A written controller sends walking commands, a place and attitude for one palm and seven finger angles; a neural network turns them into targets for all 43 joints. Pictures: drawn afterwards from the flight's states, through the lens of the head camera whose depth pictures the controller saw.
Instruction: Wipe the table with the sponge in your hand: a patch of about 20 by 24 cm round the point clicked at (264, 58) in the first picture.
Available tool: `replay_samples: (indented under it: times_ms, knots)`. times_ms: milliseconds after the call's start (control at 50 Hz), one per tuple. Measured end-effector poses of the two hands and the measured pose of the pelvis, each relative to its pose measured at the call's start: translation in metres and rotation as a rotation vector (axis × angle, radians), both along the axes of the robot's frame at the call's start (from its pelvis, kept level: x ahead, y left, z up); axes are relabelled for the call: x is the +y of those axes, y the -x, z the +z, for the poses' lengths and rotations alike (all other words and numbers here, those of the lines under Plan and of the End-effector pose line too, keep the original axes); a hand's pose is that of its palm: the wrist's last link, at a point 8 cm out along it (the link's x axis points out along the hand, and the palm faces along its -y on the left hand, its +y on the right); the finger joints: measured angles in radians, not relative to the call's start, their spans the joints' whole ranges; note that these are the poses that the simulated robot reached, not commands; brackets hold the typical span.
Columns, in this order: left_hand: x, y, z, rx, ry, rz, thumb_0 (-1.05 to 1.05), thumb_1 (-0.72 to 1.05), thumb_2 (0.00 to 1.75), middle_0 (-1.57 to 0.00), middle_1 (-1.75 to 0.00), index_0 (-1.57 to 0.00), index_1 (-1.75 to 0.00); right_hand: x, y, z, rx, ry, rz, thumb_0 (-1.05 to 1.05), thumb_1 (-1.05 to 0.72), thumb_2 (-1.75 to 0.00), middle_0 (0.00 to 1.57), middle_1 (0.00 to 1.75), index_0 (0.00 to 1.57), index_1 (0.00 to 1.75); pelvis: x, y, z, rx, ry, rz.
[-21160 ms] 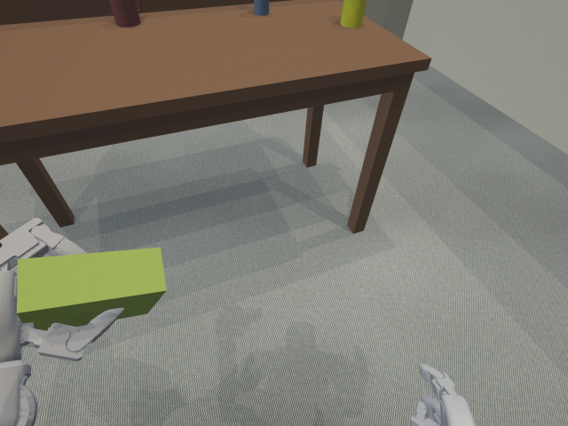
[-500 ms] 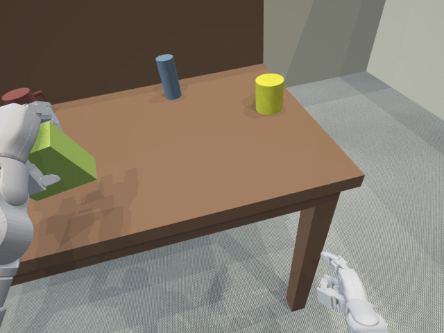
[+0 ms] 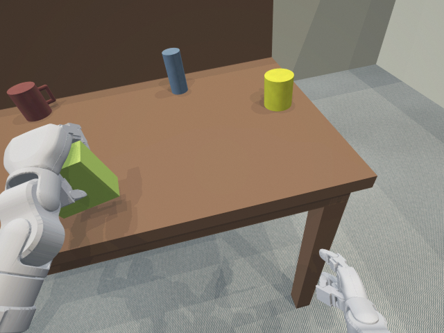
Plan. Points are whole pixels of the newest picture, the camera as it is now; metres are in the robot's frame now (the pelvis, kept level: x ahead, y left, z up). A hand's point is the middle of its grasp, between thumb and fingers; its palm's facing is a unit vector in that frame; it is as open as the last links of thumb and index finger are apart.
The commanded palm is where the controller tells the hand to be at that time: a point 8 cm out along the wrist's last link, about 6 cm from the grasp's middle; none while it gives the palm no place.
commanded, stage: move the sponge above the wiping area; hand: left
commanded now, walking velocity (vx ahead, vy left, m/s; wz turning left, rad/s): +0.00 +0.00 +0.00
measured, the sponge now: (78, 187) +0.29 +0.32 +0.14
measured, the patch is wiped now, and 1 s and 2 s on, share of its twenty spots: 0.00 0.05 0.05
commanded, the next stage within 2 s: none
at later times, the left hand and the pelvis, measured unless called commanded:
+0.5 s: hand (99, 190) +0.29 +0.28 +0.14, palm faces -0.05 -0.05 -1.00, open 8.9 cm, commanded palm +0.27 +0.28 +0.24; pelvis +0.01 -0.01 +0.00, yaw +0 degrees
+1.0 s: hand (101, 175) +0.30 +0.27 +0.16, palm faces +0.06 -0.02 -1.00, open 8.9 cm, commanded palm +0.27 +0.28 +0.25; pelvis +0.01 -0.01 +0.00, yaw -1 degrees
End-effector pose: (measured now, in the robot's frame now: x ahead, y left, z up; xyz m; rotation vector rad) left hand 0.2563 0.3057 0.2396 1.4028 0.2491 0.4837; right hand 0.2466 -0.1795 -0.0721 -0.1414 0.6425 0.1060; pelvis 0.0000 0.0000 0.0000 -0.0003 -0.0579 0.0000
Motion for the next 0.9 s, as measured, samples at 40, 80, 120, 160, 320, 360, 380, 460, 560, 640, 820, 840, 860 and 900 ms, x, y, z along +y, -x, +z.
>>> replay_samples:
  times_ms: [40, 80, 120, 160, 320, 360, 380, 460, 560, 640, 820, 840, 860, 900]
  knots:
    - [-0.015, -0.003, -0.024, 0.091, 0.023, -0.05, 0.0, -0.42, 1.08, -0.85, -1.45, -0.85, -1.45, -0.003, 0.0, -0.002, 0.0, 0.011, -0.003, 0.02, -0.91, -0.9, 0.2, 0.3, 0.2, 0.3, 0.002, 0.0, 0.0, 0.003, -0.001, 0.003]
    - [-0.034, -0.006, -0.042, 0.157, 0.017, -0.13, 0.0, -0.42, 1.08, -0.85, -1.45, -0.85, -1.45, -0.006, 0.001, -0.003, 0.0, 0.031, -0.005, 0.02, -0.91, -0.9, 0.2, 0.3, 0.2, 0.3, 0.002, 0.0, -0.001, 0.002, -0.003, 0.001]
    - [-0.048, -0.008, -0.045, 0.174, -0.054, -0.204, 0.0, -0.42, 1.08, -0.85, -1.45, -0.85, -1.44, -0.008, 0.001, -0.005, 0.002, 0.056, -0.002, 0.02, -0.91, -0.9, 0.2, 0.3, 0.2, 0.3, 0.002, -0.001, -0.001, -0.002, -0.005, 0.0]
    - [-0.055, -0.011, -0.035, 0.133, -0.104, -0.256, 0.0, -0.43, 1.08, -0.86, -1.45, -0.86, -1.44, -0.01, 0.002, -0.006, 0.011, 0.07, -0.001, 0.02, -0.91, -0.9, 0.2, 0.3, 0.2, 0.3, 0.001, -0.003, -0.001, -0.007, -0.007, -0.006]
    - [-0.01, -0.02, 0.017, -0.074, -0.08, -0.048, 0.0, -0.43, 1.08, -0.86, -1.45, -0.86, -1.44, -0.019, 0.008, -0.008, 0.052, 0.039, -0.026, 0.02, -0.91, -0.9, 0.2, 0.3, 0.2, 0.3, -0.006, -0.009, 0.001, -0.002, -0.006, -0.018]
    - [-0.003, -0.018, 0.01, -0.03, -0.052, 0.006, 0.0, -0.43, 1.09, -0.85, -1.45, -0.85, -1.44, -0.023, 0.008, -0.009, 0.055, 0.031, -0.038, 0.02, -0.91, -0.9, 0.2, 0.3, 0.2, 0.3, -0.006, -0.009, 0.0, 0.004, -0.005, -0.014]
    - [-0.002, -0.017, 0.002, 0.006, -0.037, 0.019, 0.0, -0.42, 1.09, -0.85, -1.45, -0.85, -1.45, -0.025, 0.008, -0.009, 0.055, 0.03, -0.041, 0.02, -0.91, -0.9, 0.2, 0.3, 0.2, 0.3, -0.006, -0.009, 0.0, 0.006, -0.005, -0.011]
    - [-0.02, -0.015, -0.04, 0.179, 0.001, -0.043, 0.0, -0.42, 1.09, -0.85, -1.46, -0.85, -1.45, -0.032, 0.006, -0.011, 0.049, 0.047, -0.048, 0.02, -0.91, -0.9, 0.2, 0.3, 0.2, 0.3, -0.005, -0.008, -0.001, 0.011, -0.005, 0.0]
    - [-0.045, -0.016, -0.037, 0.159, -0.104, -0.21, 0.0, -0.42, 1.09, -0.85, -1.46, -0.85, -1.45, -0.033, 0.004, -0.01, 0.037, 0.092, -0.037, 0.02, -0.91, -0.9, 0.2, 0.3, 0.2, 0.3, -0.008, -0.009, -0.001, 0.0, -0.007, 0.002]
    - [-0.035, -0.025, -0.012, 0.036, -0.118, -0.192, 0.0, -0.43, 1.09, -0.85, -1.46, -0.85, -1.44, -0.029, 0.006, -0.01, 0.046, 0.081, -0.033, 0.02, -0.91, -0.9, 0.2, 0.3, 0.2, 0.3, -0.012, -0.01, -0.001, -0.004, -0.006, 0.003]
    - [-0.021, -0.032, -0.023, 0.137, -0.059, -0.047, 0.0, -0.43, 1.09, -0.85, -1.46, -0.85, -1.44, -0.034, 0.008, -0.014, 0.062, 0.034, -0.05, 0.02, -0.91, -0.9, 0.2, 0.3, 0.2, 0.3, -0.01, -0.011, 0.0, 0.016, -0.007, -0.004]
    - [-0.027, -0.03, -0.027, 0.157, -0.056, -0.077, 0.0, -0.43, 1.09, -0.85, -1.46, -0.85, -1.44, -0.035, 0.008, -0.014, 0.06, 0.036, -0.052, 0.02, -0.91, -0.9, 0.2, 0.3, 0.2, 0.3, -0.01, -0.012, -0.001, 0.016, -0.008, -0.003]
    - [-0.033, -0.028, -0.031, 0.171, -0.051, -0.112, 0.0, -0.43, 1.09, -0.85, -1.46, -0.85, -1.44, -0.035, 0.008, -0.014, 0.058, 0.039, -0.054, 0.02, -0.91, -0.9, 0.2, 0.3, 0.2, 0.3, -0.009, -0.012, -0.001, 0.015, -0.008, -0.004]
    - [-0.044, -0.024, -0.036, 0.182, -0.056, -0.182, 0.0, -0.43, 1.09, -0.85, -1.46, -0.85, -1.44, -0.036, 0.007, -0.014, 0.051, 0.052, -0.052, 0.02, -0.91, -0.9, 0.2, 0.3, 0.2, 0.3, -0.009, -0.013, -0.001, 0.011, -0.009, -0.006]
